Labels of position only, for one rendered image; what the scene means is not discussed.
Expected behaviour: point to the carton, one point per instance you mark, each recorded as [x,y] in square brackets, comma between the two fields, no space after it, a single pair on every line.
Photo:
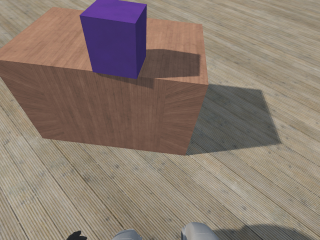
[115,33]

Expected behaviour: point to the pedestal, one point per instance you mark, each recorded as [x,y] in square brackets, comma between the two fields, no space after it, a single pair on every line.
[47,69]

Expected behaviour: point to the robot thigh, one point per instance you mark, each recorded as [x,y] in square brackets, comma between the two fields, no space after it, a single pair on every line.
[128,234]
[197,231]

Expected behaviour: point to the robot left thigh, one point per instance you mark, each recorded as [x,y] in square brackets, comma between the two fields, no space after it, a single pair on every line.
[128,234]

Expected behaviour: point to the robot right thigh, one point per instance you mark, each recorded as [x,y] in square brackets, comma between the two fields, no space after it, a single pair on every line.
[197,231]

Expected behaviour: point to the robot left hand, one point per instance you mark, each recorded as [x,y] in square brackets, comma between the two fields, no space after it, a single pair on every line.
[76,236]

